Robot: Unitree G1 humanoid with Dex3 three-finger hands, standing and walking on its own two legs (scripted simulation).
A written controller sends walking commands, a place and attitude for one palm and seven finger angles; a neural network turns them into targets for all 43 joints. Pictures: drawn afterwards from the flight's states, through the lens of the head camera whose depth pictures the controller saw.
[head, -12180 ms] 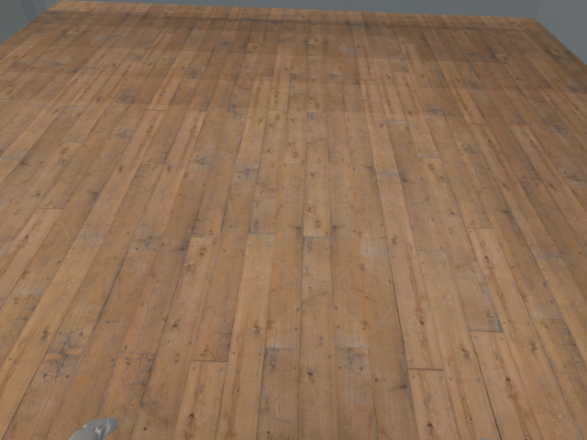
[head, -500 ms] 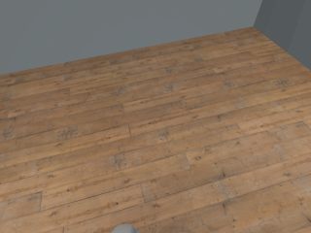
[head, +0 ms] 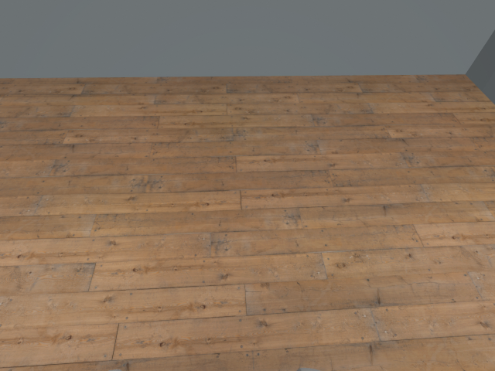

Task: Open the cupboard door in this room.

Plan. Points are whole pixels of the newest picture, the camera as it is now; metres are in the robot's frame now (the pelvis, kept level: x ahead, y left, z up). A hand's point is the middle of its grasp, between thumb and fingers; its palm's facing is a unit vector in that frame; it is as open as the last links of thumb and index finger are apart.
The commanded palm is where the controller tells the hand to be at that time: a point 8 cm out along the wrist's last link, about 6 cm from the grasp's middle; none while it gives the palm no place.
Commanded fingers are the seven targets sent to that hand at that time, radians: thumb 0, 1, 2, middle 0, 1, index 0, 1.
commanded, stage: turn or walk to find it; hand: left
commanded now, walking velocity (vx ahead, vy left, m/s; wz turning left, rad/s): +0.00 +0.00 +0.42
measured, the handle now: out of the picture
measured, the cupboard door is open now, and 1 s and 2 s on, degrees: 0 0 0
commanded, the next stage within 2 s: none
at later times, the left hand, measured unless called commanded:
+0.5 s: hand out of the picture -0.02 +0.17 -0.17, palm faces +0.26 -0.93 -0.24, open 7.4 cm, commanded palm none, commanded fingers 0.00 0.90 0.90 -0.20 -0.30 -0.20 -0.30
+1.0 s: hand out of the picture -0.04 +0.20 -0.16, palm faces +0.43 -0.86 -0.28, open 7.4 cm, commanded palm none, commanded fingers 0.00 0.90 0.90 -0.20 -0.30 -0.20 -0.30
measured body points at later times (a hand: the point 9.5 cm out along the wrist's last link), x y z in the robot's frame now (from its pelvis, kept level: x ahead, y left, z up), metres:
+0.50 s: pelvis -0.03 -0.03 +0.00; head +0.01 -0.03 +0.44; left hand -0.04 +0.22 -0.15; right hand +0.07 -0.27 -0.16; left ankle -0.09 +0.11 -0.70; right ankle +0.00 -0.14 -0.74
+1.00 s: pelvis -0.05 -0.03 -0.01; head -0.02 -0.03 +0.44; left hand -0.07 +0.25 -0.14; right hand +0.11 -0.22 -0.17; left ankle -0.08 +0.10 -0.74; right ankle +0.00 -0.13 -0.74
